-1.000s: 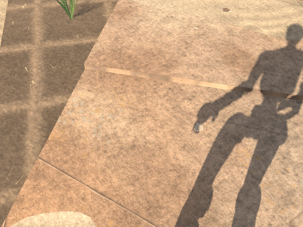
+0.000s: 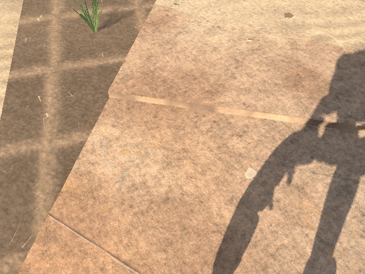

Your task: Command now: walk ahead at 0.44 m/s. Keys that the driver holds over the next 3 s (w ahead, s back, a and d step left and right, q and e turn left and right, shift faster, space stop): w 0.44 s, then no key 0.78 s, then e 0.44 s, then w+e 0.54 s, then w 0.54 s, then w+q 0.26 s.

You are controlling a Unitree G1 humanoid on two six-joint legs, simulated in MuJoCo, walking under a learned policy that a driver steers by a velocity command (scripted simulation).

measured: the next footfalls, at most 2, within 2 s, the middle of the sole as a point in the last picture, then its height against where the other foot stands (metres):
left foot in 0.16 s outside the picture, level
right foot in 0.66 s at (235, 258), level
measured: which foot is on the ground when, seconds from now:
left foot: up 0.00-0.14, down 0.16-0.66, up 0.68-0.96, down 0.98-1.00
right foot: down 0.00-0.16, up 0.18-0.64, down 0.66-1.00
